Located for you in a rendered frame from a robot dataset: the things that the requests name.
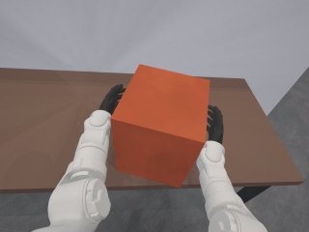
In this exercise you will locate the robot right forearm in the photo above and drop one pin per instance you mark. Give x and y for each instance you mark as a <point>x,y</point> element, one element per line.
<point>216,186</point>

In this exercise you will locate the robot right hand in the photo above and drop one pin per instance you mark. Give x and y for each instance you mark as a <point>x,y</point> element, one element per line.
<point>216,129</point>

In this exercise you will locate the table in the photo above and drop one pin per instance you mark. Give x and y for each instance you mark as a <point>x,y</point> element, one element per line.
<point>42,115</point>

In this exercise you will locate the robot left forearm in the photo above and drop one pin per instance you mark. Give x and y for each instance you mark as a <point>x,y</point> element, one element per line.
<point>92,149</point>

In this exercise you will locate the right robot upper arm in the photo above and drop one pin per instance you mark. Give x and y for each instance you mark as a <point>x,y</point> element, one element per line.
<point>227,220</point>

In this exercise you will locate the carton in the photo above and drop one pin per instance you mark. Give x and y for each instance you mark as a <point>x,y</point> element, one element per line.
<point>159,126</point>

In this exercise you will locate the left robot upper arm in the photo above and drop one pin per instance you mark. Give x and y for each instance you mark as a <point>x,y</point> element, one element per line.
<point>77,206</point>

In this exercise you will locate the robot left hand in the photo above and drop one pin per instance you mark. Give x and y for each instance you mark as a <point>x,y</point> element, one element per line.
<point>110,102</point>

